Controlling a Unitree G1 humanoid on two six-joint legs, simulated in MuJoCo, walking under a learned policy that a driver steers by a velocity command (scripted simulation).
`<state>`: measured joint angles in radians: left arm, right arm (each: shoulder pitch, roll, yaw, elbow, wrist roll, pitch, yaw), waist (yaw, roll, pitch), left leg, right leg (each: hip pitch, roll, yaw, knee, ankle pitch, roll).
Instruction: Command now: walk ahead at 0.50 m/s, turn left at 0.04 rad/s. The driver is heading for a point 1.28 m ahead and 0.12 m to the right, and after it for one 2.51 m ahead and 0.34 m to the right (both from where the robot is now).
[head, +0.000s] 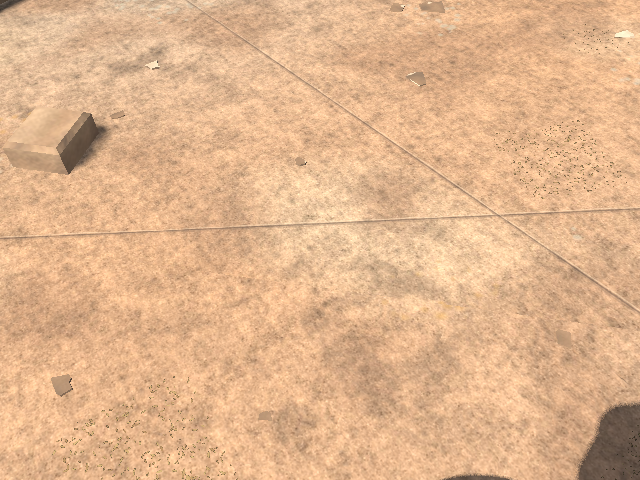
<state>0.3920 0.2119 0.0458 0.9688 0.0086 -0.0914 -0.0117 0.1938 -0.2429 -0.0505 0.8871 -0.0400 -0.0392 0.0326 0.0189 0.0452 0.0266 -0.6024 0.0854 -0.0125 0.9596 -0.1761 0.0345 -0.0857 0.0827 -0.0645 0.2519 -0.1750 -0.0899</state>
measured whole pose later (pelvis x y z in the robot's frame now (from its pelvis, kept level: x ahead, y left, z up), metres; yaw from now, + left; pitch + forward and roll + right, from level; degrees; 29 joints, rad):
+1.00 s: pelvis +0.54 -0.01 +0.00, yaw +0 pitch +0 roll +0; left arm 0.29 0.22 0.05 0.97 0.01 -0.08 -0.01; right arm 0.27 -0.23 -0.05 0.96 -0.03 -0.05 0.02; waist 0.00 0.03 0.04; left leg -0.46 0.05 0.00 1.10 -0.29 0.07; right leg -0.20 0.06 -0.10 0.36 -0.17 -0.10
